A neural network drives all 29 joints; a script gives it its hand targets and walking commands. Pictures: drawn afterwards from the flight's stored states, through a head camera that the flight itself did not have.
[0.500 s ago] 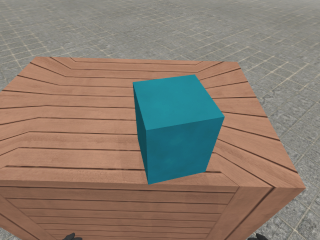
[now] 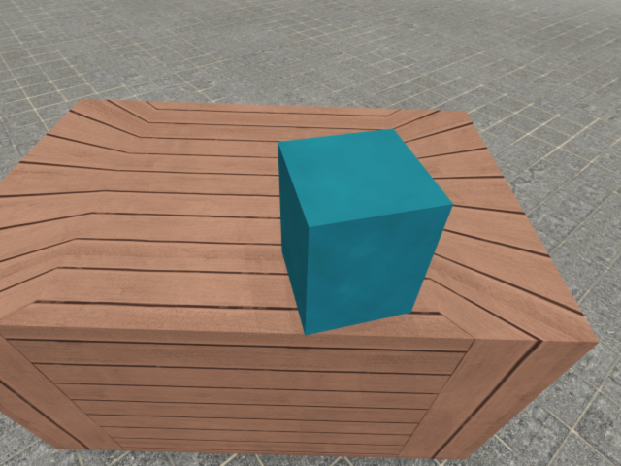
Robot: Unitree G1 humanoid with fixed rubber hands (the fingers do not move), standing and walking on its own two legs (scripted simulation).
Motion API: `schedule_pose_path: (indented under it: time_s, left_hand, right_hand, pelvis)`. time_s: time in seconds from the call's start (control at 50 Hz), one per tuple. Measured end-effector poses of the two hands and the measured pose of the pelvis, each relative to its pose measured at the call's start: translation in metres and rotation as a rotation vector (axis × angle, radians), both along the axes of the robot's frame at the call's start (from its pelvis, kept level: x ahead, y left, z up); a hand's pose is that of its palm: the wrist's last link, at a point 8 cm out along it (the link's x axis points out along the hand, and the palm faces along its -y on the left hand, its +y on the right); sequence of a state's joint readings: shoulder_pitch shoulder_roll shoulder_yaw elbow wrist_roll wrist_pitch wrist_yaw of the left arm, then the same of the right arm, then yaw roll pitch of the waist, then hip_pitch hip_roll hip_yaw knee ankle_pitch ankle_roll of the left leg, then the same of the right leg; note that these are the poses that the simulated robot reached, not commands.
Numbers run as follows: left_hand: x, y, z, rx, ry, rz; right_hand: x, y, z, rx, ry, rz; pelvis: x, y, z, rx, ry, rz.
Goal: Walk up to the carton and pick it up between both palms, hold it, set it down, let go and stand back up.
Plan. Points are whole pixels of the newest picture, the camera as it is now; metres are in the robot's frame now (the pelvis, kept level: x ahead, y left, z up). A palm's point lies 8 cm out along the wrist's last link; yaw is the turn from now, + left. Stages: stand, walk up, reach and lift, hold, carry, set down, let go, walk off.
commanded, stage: stand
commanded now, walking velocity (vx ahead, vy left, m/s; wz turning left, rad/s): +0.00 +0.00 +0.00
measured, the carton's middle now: (348, 232) +0.46 -0.06 +0.05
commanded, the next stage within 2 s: none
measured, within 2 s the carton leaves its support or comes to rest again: neither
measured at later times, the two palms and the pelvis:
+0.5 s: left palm out of the picture +0.05 +0.26 -0.12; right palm out of the picture +0.06 -0.26 -0.10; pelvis +0.02 +0.01 +0.00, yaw -1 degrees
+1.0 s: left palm out of the picture +0.06 +0.25 -0.12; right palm out of the picture +0.05 -0.26 -0.11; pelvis +0.02 +0.00 +0.00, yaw +0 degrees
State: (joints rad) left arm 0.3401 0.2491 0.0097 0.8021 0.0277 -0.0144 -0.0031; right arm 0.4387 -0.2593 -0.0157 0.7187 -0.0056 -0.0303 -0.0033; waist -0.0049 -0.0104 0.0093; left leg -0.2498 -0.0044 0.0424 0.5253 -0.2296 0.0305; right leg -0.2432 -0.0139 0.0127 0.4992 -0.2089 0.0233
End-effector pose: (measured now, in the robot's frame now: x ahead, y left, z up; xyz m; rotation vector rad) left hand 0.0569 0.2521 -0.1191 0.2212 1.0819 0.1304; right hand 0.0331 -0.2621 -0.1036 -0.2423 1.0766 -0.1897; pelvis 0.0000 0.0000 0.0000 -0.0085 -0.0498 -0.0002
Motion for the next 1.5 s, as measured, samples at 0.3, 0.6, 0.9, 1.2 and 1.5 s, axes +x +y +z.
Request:
schedule_pose_path:
  time_s: [0.3,0.6,0.9,1.2,1.5]
  left_hand:
    - [-0.027,0.007,-0.008,-0.001,0.099,0.016]
    - [0.007,0.003,-0.003,0.004,0.054,0.0]
    - [0.009,0.002,-0.004,0.008,0.077,0.002]
    - [0.005,0.001,-0.004,0.013,0.101,0.019]
    - [-0.002,-0.001,-0.005,0.014,0.13,0.031]
  right_hand:
    - [0.009,0.005,0.0,-0.009,0.009,0.003]
    - [0.024,0.008,-0.002,0.003,0.011,0.003]
    - [0.021,0.003,-0.003,-0.002,0.051,-0.002]
    - [0.024,0.004,-0.006,0.008,0.062,-0.005]
    - [0.015,0.001,-0.009,0.008,0.104,-0.012]
  pelvis:
    - [0.005,0.007,0.0,0.004,0.016,-0.009]
    - [0.018,0.005,0.001,0.005,0.014,-0.009]
    - [0.023,0.003,0.002,0.007,0.018,-0.004]
    - [0.026,0.0,0.003,0.008,0.016,-0.005]
    - [0.024,-0.001,0.004,0.01,0.015,0.001]
